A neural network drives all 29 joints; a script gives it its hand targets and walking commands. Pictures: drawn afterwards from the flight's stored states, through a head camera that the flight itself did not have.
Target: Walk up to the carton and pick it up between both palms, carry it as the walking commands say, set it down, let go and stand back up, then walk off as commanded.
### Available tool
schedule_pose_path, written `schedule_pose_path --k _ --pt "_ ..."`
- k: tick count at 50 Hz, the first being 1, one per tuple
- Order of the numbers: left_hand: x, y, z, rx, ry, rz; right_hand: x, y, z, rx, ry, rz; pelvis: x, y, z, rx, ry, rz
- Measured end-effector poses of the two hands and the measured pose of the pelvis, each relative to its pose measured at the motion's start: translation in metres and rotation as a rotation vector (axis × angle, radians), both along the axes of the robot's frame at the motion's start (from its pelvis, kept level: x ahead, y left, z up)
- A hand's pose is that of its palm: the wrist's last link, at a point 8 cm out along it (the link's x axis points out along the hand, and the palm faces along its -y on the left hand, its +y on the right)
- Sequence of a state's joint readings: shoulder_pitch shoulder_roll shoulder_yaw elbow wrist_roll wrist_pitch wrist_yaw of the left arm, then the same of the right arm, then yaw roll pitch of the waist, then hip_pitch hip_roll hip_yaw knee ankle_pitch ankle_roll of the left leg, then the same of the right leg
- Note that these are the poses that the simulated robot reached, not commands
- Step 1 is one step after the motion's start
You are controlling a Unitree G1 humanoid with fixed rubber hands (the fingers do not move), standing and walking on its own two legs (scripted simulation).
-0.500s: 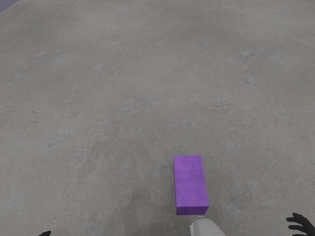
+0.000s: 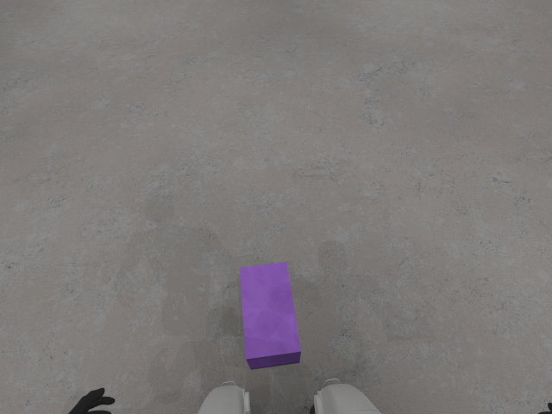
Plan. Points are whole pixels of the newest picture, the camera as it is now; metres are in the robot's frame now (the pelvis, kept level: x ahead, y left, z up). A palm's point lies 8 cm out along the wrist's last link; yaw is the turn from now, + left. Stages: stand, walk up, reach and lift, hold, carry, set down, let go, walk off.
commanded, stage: walk up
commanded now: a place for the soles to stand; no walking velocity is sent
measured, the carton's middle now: (269, 314) +0.46 +0.06 -0.65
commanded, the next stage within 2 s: reach and lift in 1.84 s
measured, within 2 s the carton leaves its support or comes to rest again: neither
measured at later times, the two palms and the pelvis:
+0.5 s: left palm out of the picture +0.15 +0.32 -0.08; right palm out of the picture +0.09 -0.34 -0.07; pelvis +0.01 +0.01 +0.00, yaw -1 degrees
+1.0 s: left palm out of the picture +0.10 +0.37 -0.08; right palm out of the picture +0.09 -0.29 -0.08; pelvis -0.01 +0.04 +0.00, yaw +0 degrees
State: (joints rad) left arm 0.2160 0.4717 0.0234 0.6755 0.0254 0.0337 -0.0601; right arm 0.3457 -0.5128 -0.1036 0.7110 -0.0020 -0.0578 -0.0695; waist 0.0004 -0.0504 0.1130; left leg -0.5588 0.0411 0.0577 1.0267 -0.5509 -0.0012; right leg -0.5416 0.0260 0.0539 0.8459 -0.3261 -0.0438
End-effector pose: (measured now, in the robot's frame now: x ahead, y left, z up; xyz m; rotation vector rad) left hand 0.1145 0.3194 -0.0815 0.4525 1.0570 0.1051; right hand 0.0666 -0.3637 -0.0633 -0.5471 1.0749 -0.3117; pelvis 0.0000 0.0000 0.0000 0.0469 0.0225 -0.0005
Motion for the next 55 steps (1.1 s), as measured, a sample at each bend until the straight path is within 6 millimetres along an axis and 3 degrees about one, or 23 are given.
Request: schedule_pose_path --k 9,22,35,44,55 --pt "0.022 -0.001 -0.005 -0.005 -0.024 -0.009 0.012 0.013 -0.009 0.037 -0.013 0.010 0.011 0.000 -0.004 -0.009 -0.011 -0.011" --pt "0.036 0.004 -0.003 -0.005 -0.050 -0.017 0.027 0.024 -0.010 0.057 -0.037 0.019 0.014 0.005 -0.003 -0.018 -0.003 -0.011" --pt "0.026 0.007 -0.001 0.004 -0.058 -0.005 0.025 0.025 -0.009 0.065 -0.061 0.026 0.007 0.005 -0.003 -0.016 -0.012 -0.010" --pt "0.000 0.039 0.000 0.060 -0.033 0.047 0.023 0.056 -0.017 0.126 -0.041 0.055 -0.001 0.026 -0.002 -0.031 -0.019 0.004" --pt "-0.015 0.057 -0.003 0.052 -0.020 0.062 0.026 0.083 -0.014 0.148 -0.069 0.053 -0.008 0.042 0.000 -0.054 -0.032 0.005"
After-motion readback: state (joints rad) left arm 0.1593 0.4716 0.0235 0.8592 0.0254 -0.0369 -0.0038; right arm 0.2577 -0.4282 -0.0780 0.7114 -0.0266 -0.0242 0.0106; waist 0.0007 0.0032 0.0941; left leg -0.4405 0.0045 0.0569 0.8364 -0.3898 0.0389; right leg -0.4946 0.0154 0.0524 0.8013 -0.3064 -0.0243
